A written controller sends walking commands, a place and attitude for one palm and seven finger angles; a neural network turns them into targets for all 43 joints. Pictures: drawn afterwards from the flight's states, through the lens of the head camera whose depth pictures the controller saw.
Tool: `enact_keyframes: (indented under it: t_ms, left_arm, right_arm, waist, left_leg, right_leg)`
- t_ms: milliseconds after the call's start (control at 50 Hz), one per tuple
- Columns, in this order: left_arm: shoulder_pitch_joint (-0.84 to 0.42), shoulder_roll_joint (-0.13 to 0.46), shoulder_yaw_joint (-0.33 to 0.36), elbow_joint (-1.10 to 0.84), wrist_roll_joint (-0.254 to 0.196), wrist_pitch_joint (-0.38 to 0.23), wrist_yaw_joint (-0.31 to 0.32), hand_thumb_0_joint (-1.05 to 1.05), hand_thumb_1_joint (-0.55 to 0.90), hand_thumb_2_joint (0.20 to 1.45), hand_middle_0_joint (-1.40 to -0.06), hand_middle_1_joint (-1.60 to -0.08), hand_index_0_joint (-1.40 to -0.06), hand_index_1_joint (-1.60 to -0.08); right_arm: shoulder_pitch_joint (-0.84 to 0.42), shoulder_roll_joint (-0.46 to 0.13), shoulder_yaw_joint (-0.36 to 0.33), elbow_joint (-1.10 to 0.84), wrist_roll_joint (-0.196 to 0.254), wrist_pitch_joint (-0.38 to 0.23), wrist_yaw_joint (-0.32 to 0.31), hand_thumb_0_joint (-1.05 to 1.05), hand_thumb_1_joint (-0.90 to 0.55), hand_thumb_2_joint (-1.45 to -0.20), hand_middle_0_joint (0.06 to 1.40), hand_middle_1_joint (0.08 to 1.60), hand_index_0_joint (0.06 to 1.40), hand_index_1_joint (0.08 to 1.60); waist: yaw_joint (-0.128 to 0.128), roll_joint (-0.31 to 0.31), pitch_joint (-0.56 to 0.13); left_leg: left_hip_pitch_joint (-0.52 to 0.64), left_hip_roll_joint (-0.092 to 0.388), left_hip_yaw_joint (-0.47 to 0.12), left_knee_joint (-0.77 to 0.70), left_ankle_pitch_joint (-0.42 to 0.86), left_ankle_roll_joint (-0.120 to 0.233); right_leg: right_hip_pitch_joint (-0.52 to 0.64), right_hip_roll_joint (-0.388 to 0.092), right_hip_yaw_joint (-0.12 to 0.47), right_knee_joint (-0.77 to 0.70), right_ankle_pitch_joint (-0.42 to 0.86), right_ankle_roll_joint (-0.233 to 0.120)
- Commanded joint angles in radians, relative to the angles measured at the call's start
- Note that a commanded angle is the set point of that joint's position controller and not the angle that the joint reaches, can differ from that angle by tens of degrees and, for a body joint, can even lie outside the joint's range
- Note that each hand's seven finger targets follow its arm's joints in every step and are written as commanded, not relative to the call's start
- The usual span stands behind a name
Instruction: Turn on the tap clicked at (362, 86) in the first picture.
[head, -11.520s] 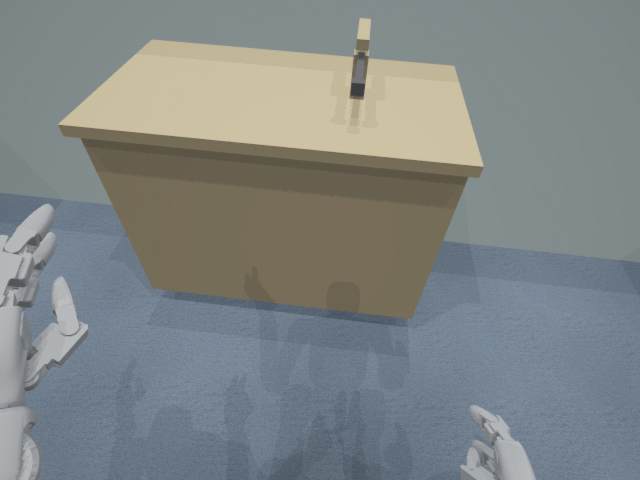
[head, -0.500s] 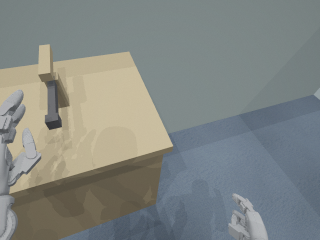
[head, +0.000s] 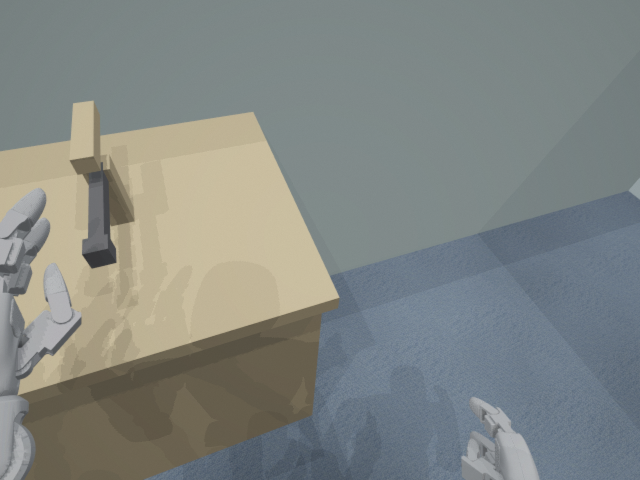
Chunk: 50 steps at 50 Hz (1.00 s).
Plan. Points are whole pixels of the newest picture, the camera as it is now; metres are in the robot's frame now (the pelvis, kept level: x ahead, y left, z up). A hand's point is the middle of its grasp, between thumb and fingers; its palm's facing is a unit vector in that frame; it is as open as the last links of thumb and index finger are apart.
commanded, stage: turn the palm inward beside the body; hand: left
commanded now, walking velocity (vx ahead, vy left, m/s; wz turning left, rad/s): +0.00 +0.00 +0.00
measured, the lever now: (99, 251) +0.34 +0.30 +0.10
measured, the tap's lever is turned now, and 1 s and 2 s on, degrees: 0 0 0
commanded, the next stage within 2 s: none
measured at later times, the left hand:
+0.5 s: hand (69, 352) +0.18 +0.23 +0.16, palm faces +0.57 -0.77 -0.29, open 7.4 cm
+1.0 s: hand (110, 336) +0.21 +0.22 +0.15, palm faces +0.53 -0.81 -0.25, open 7.4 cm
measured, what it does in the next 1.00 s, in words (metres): shifts its weight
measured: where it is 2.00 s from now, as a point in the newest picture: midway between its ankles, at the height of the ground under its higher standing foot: outside the picture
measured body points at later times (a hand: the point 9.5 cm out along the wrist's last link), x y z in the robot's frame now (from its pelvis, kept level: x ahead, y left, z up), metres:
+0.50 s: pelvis -0.02 -0.05 -0.01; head -0.04 -0.06 +0.44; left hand +0.15 +0.27 +0.18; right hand +0.20 -0.26 -0.09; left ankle +0.01 +0.11 -0.74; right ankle -0.01 -0.15 -0.74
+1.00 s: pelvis +0.02 -0.05 -0.01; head +0.01 -0.07 +0.43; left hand +0.17 +0.26 +0.16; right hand +0.22 -0.27 -0.10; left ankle +0.01 +0.11 -0.74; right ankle -0.01 -0.15 -0.74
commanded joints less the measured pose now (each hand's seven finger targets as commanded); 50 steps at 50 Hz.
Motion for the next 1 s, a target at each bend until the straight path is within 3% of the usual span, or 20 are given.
enact_keyframes:
  t_ms: [0, 40, 60, 80, 100, 120, 140, 180, 220, 260, 280, 360, 460, 520, 560, 620, 660, 740, 840, 980]
  left_arm:
    - [-0.077, 0.160, 0.103, -0.207, -0.007, -0.061, 0.017, 0.000, 0.900, 0.900, -0.200, -0.300, -0.200, -0.300]
    - [-0.079, 0.162, 0.104, -0.213, -0.006, -0.062, 0.018, 0.000, 0.900, 0.900, -0.200, -0.300, -0.200, -0.300]
    - [-1.016, 0.887, 0.426, -0.417, 0.008, -0.202, 0.037, 0.000, 0.900, 0.900, -0.200, -0.300, -0.200, -0.300]
    - [-0.597, 0.322, 0.239, 0.131, 0.112, -0.028, -0.031, 0.000, 0.900, 0.900, -0.200, -0.300, -0.200, -0.300]
    - [-0.417, 0.096, 0.045, 0.044, 0.003, 0.024, -0.070, 0.000, 0.900, 0.900, -0.200, -0.300, -0.200, -0.300]
    - [-0.347, 0.137, 0.107, -0.036, -0.066, 0.054, -0.097, 0.000, 0.900, 0.900, -0.200, -0.300, -0.200, -0.300]
    - [-0.251, 0.130, 0.087, -0.009, -0.091, 0.099, -0.120, 0.000, 0.900, 0.900, -0.200, -0.300, -0.200, -0.300]
    - [-0.142, 0.038, -0.016, -0.023, -0.078, 0.167, -0.136, 0.000, 0.900, 0.900, -0.200, -0.300, -0.200, -0.300]
    - [-0.118, 0.133, 0.046, -0.037, -0.035, 0.181, -0.098, 0.000, 0.900, 0.900, -0.200, -0.300, -0.200, -0.300]
    - [-0.178, 0.252, 0.154, -0.128, -0.018, 0.143, -0.041, 0.000, 0.900, 0.900, -0.200, -0.300, -0.200, -0.300]
    - [-0.258, 0.235, 0.137, -0.199, -0.018, 0.106, -0.015, 0.000, 0.900, 0.900, -0.200, -0.300, -0.200, -0.300]
    - [-0.331, 0.259, 0.180, -0.167, -0.032, 0.003, 0.059, 0.000, 0.900, 0.900, -0.200, -0.300, -0.200, -0.300]
    - [-0.393, 0.192, 0.063, -0.039, -0.033, 0.049, 0.026, 0.000, 0.900, 0.900, -0.200, -0.300, -0.200, -0.300]
    - [-0.420, 0.189, 0.024, -0.017, -0.048, 0.115, -0.012, 0.000, 0.900, 0.900, -0.200, -0.300, -0.200, -0.300]
    - [-0.417, 0.214, 0.051, -0.026, -0.058, 0.141, -0.021, 0.000, 0.900, 0.900, -0.200, -0.300, -0.200, -0.300]
    - [-0.362, 0.209, 0.090, -0.031, -0.086, 0.143, -0.017, 0.000, 0.900, 0.900, -0.200, -0.300, -0.200, -0.300]
    - [-0.303, 0.238, 0.145, -0.063, -0.094, 0.131, -0.004, 0.000, 0.900, 0.900, -0.200, -0.300, -0.200, -0.300]
    - [-0.168, 0.176, 0.138, -0.113, -0.106, 0.115, 0.013, 0.000, 0.900, 0.900, -0.200, -0.300, -0.200, -0.300]
    - [-0.101, 0.139, 0.123, -0.183, -0.117, 0.128, 0.005, 0.000, 0.900, 0.900, -0.200, -0.300, -0.200, -0.300]
    - [-0.106, 0.106, 0.078, -0.241, -0.103, 0.114, 0.028, 0.000, 0.900, 0.900, -0.200, -0.300, -0.200, -0.300]
  right_arm:
    - [-0.089, -0.122, -0.047, -0.163, 0.001, -0.054, -0.014, 0.000, -0.900, -0.900, 0.200, 0.300, 0.200, 0.300]
    - [-0.088, -0.123, -0.047, -0.162, 0.001, -0.055, -0.014, 0.000, -0.900, -0.900, 0.200, 0.300, 0.200, 0.300]
    - [-0.034, -0.134, 0.072, -0.242, 0.027, -0.064, -0.085, 0.000, -0.900, -0.900, 0.200, 0.300, 0.200, 0.300]
    - [-0.024, -0.093, -0.042, -0.080, -0.100, -0.109, -0.038, 0.000, -0.900, -0.900, 0.200, 0.300, 0.200, 0.300]
    - [-0.026, -0.100, -0.025, -0.098, -0.059, -0.123, 0.023, 0.000, -0.900, -0.900, 0.200, 0.300, 0.200, 0.300]
    - [-0.035, -0.163, -0.056, -0.085, -0.046, -0.131, 0.024, 0.000, -0.900, -0.900, 0.200, 0.300, 0.200, 0.300]
    - [-0.076, -0.175, -0.051, -0.086, -0.039, -0.133, 0.028, 0.000, -0.900, -0.900, 0.200, 0.300, 0.200, 0.300]
    - [-0.144, -0.165, -0.022, -0.108, -0.015, -0.118, 0.043, 0.000, -0.900, -0.900, 0.200, 0.300, 0.200, 0.300]
    - [-0.175, -0.176, -0.021, -0.117, -0.014, -0.099, 0.037, 0.000, -0.900, -0.900, 0.200, 0.300, 0.200, 0.300]
    - [-0.204, -0.170, -0.019, -0.124, -0.023, -0.088, 0.021, 0.000, -0.900, -0.900, 0.200, 0.300, 0.200, 0.300]
    - [-0.212, -0.150, -0.018, -0.140, -0.035, -0.093, 0.019, 0.000, -0.900, -0.900, 0.200, 0.300, 0.200, 0.300]
    - [-0.189, -0.130, -0.019, -0.081, -0.037, -0.111, 0.000, 0.000, -0.900, -0.900, 0.200, 0.300, 0.200, 0.300]
    - [-0.205, -0.134, -0.016, -0.052, -0.024, -0.129, -0.029, 0.000, -0.900, -0.900, 0.200, 0.300, 0.200, 0.300]
    - [-0.226, -0.142, -0.015, -0.048, -0.015, -0.134, -0.053, 0.000, -0.900, -0.900, 0.200, 0.300, 0.200, 0.300]
    - [-0.237, -0.142, -0.016, -0.044, -0.012, -0.135, -0.062, 0.000, -0.900, -0.900, 0.200, 0.300, 0.200, 0.300]
    - [-0.236, -0.140, -0.022, -0.046, -0.013, -0.143, -0.065, 0.000, -0.900, -0.900, 0.200, 0.300, 0.200, 0.300]
    - [-0.233, -0.138, -0.024, -0.046, -0.016, -0.145, -0.061, 0.000, -0.900, -0.900, 0.200, 0.300, 0.200, 0.300]
    - [-0.177, -0.142, -0.026, -0.065, -0.018, -0.155, -0.046, 0.000, -0.900, -0.900, 0.200, 0.300, 0.200, 0.300]
    - [-0.134, -0.144, -0.035, -0.076, -0.016, -0.153, -0.038, 0.000, -0.900, -0.900, 0.200, 0.300, 0.200, 0.300]
    - [-0.119, -0.144, -0.035, -0.079, -0.020, -0.173, -0.044, 0.000, -0.900, -0.900, 0.200, 0.300, 0.200, 0.300]
  waist:
    - [-0.003, 0.049, -0.142]
    - [-0.002, 0.056, -0.145]
    - [-0.054, 0.210, -0.030]
    - [0.055, 0.286, -0.254]
    - [0.004, 0.263, -0.302]
    - [0.057, 0.192, -0.399]
    - [0.075, 0.140, -0.388]
    - [0.068, 0.064, -0.229]
    - [0.052, 0.004, -0.117]
    - [0.053, 0.027, -0.119]
    - [0.045, 0.040, -0.178]
    - [0.028, 0.072, -0.151]
    - [0.008, 0.077, -0.082]
    - [0.018, 0.044, -0.062]
    - [0.032, 0.053, -0.066]
    - [0.048, -0.021, -0.077]
    - [0.070, -0.008, -0.121]
    - [0.071, -0.004, -0.205]
    - [0.061, 0.007, -0.250]
    - [0.051, 0.019, -0.231]
  left_leg:
    - [0.041, 0.032, -0.047, -0.084, 0.127, 0.014]
    - [0.045, 0.033, -0.052, -0.085, 0.134, 0.015]
    - [-0.128, 0.044, -0.091, -0.114, -0.063, 0.022]
    - [0.180, 0.016, -0.079, -0.094, 0.420, -0.032]
    - [0.274, 0.012, -0.085, -0.064, 0.620, -0.105]
    - [0.325, 0.008, -0.066, -0.034, 0.660, -0.096]
    - [0.284, -0.001, -0.041, -0.015, 0.591, -0.073]
    - [0.150, -0.011, -0.028, -0.040, 0.414, -0.044]
    - [0.049, -0.016, -0.038, -0.066, 0.230, -0.024]
    - [0.020, -0.028, -0.032, -0.065, 0.123, -0.017]
    - [0.034, -0.038, -0.032, -0.046, 0.124, -0.015]
    - [0.019, -0.050, -0.030, 0.001, 0.015, -0.012]
    - [-0.014, -0.069, -0.023, 0.025, -0.142, 0.003]
    - [-0.026, -0.068, -0.031, 0.044, -0.137, 0.004]
    - [-0.022, -0.067, -0.037, 0.048, -0.118, 0.002]
    - [-0.034, -0.055, -0.058, 0.056, -0.081, 0.004]
    - [-0.022, -0.053, -0.062, 0.051, -0.036, 0.004]
    - [0.013, -0.059, -0.041, 0.064, 0.173, 0.012]
    - [0.029, -0.062, -0.026, 0.100, 0.309, 0.011]
    - [0.027, -0.059, -0.037, 0.111, 0.309, 0.012]
  right_leg:
    - [0.039, -0.014, 0.016, -0.036, 0.204, -0.046]
    - [0.038, -0.013, 0.015, -0.032, 0.200, -0.046]
    - [-0.012, 0.003, -0.013, 0.086, -0.049, -0.005]
    - [-0.034, 0.064, -0.061, 0.127, 0.121, -0.084]
    - [-0.087, 0.090, -0.088, 0.101, 0.109, -0.078]
    - [-0.037, 0.080, -0.074, 0.089, 0.164, -0.066]
    - [-0.011, 0.068, -0.081, 0.069, 0.229, -0.063]
    - [-0.012, 0.060, -0.112, 0.056, 0.250, -0.057]
    - [-0.047, 0.058, -0.114, 0.058, 0.157, -0.055]
    - [-0.061, 0.058, -0.096, 0.051, 0.075, -0.054]
    - [-0.068, 0.053, -0.091, 0.063, 0.058, -0.055]
    - [-0.141, 0.057, -0.062, 0.052, -0.052, -0.045]
    - [-0.185, 0.022, -0.001, -0.017, -0.249, -0.036]
    - [-0.181, -0.003, 0.048, -0.062, -0.345, -0.032]
    - [-0.169, -0.007, 0.061, -0.073, -0.352, -0.033]
    - [-0.139, -0.019, 0.070, -0.067, -0.314, -0.023]
    - [-0.105, -0.014, 0.054, -0.043, -0.206, -0.020]
    - [-0.042, 0.007, -0.012, 0.081, 0.233, -0.017]
    - [-0.017, 0.009, -0.038, 0.142, 0.461, -0.011]
    - [-0.076, 0.024, -0.056, 0.153, 0.347, -0.033]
